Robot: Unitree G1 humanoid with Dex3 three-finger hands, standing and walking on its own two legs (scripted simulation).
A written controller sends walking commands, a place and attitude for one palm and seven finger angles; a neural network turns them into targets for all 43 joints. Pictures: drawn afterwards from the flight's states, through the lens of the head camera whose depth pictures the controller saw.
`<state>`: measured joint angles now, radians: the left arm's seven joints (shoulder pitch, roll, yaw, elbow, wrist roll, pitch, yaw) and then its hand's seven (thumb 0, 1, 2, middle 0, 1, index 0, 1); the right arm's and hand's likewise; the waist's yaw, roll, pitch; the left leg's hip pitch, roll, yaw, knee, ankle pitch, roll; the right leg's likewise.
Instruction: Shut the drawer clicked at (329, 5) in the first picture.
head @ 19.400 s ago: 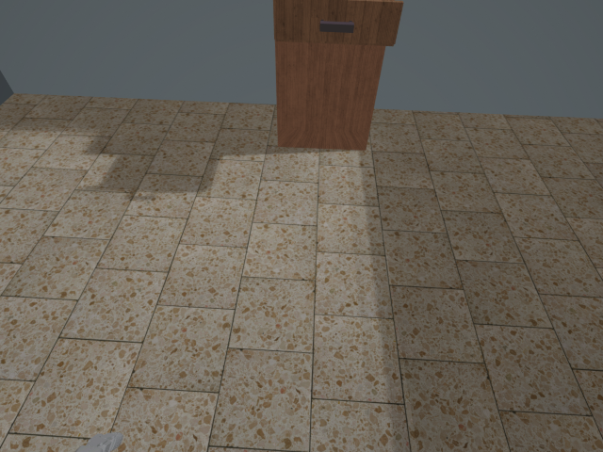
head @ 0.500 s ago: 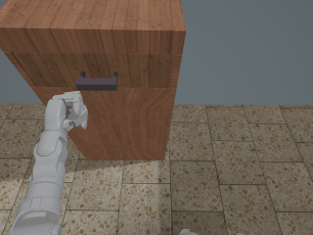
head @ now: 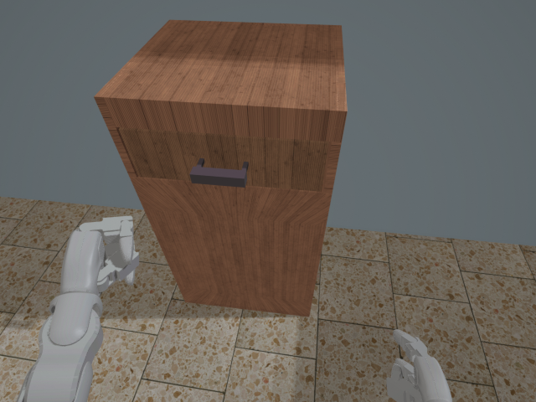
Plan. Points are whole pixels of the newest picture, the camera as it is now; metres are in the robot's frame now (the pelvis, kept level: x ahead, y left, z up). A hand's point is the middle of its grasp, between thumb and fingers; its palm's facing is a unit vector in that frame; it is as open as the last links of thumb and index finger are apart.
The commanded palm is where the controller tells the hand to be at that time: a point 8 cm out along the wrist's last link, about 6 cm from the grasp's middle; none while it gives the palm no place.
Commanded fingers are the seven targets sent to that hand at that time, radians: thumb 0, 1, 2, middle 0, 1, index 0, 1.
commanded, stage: draw the hand back to the body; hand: left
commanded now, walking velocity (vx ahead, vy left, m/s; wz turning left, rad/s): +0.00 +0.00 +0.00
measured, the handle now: (221, 170) +0.57 +0.16 +0.00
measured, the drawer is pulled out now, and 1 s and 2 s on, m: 0.00 0.00 0.00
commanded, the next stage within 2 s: step back with the hand held close in 0.60 s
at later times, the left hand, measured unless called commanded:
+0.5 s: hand (43, 300) +0.18 +0.24 +0.18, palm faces +0.41 -0.81 -0.42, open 3.3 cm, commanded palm +0.13 +0.28 +0.19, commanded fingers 0.00 0.90 0.90 -1.40 -1.60 -1.40 -1.60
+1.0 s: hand (64, 293) +0.19 +0.24 +0.16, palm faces +0.27 -0.83 -0.49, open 3.3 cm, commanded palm +0.13 +0.29 +0.19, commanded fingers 0.00 0.90 0.90 -1.40 -1.60 -1.40 -1.60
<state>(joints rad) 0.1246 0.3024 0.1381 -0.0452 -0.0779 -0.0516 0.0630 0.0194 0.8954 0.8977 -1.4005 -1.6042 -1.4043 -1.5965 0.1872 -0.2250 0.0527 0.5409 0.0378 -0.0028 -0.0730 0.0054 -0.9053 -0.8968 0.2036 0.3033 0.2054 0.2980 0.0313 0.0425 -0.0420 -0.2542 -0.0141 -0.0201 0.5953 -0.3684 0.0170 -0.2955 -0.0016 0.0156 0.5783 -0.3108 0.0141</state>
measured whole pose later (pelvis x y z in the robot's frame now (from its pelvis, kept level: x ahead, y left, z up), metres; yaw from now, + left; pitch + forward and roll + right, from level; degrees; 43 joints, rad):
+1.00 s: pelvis -0.01 +0.01 +0.01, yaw -2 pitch +1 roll +0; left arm 0.59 0.36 0.34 -0.47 -0.04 -0.18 0.10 0.02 0.89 0.90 -1.40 -1.60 -1.41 -1.60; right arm 0.17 -0.25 -0.02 0.57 0.00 -0.02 -0.06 0.01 -0.90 -0.90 0.21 0.30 0.21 0.30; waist 0.00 0.05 0.03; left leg -0.19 -0.02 0.02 0.43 -0.26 0.03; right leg -0.24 -0.01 0.06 0.40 -0.19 0.04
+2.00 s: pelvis -0.18 +0.02 -0.01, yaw +6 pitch +1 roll -5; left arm 0.56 0.44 0.43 -0.58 0.01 -0.31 0.13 0.02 0.88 0.90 -1.41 -1.60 -1.41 -1.60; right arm 0.20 -0.19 -0.04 0.59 -0.01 -0.12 -0.06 0.01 -0.90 -0.90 0.20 0.30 0.21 0.30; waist -0.04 0.04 0.03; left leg -0.53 0.06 0.02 0.56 -0.07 0.08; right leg -0.40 0.12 0.06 0.95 -0.36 0.04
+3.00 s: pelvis -0.45 +0.01 -0.02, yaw -4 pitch -1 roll +2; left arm 0.67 0.49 0.42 -0.62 0.02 -0.26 0.14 0.02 0.89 0.90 -1.41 -1.60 -1.41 -1.60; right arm 0.37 -0.16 0.01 0.66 -0.01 -0.13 -0.05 0.01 -0.90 -0.90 0.21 0.30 0.21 0.30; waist -0.05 -0.02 -0.03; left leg -0.33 0.06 0.00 0.84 -0.49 0.02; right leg -0.39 -0.02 -0.05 0.71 -0.36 -0.02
